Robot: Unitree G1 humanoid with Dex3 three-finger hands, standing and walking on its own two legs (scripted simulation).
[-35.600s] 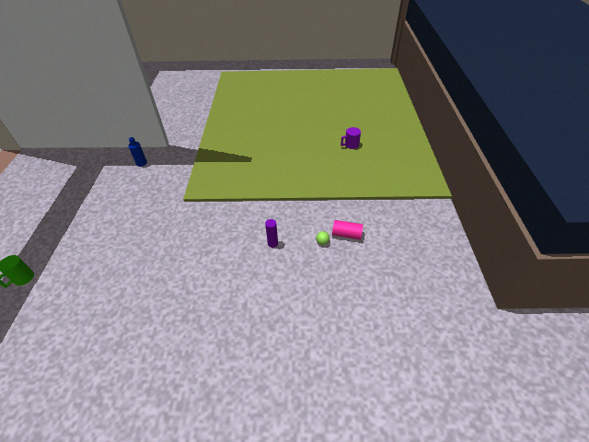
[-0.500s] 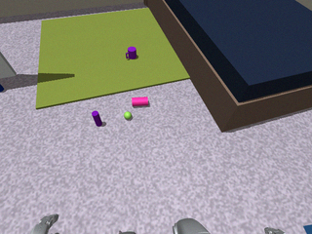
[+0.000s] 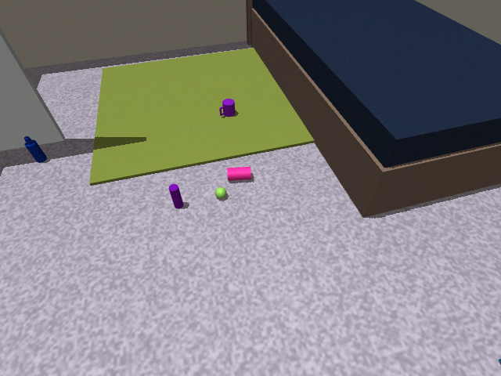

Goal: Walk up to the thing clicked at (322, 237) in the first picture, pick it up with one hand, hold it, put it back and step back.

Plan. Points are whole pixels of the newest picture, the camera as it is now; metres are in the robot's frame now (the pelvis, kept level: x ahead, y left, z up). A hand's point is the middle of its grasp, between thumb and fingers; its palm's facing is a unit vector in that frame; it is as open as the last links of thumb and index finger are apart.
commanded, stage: step back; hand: left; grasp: from above
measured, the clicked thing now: (220, 192) +1.10 +0.21 -0.73
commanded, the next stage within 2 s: stand in 0.80 s
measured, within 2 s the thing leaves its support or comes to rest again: neither
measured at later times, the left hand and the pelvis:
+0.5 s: hand out of the picture +0.07 +0.28 -0.15, palm faces +0.06 -0.93 -0.36, open 7.4 cm; pelvis +0.03 +0.01 +0.01, yaw +2 degrees
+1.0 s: hand out of the picture +0.14 +0.26 -0.13, palm faces +0.00 -0.94 -0.34, open 7.4 cm; pelvis +0.04 +0.01 +0.02, yaw +0 degrees
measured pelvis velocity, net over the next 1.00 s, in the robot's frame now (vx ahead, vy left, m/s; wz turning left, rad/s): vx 0.04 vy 0.01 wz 0.01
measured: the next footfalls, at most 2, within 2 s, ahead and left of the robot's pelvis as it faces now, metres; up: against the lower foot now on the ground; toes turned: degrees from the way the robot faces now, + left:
none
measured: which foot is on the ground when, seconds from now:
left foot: down 0.00-1.00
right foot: down 0.00-1.00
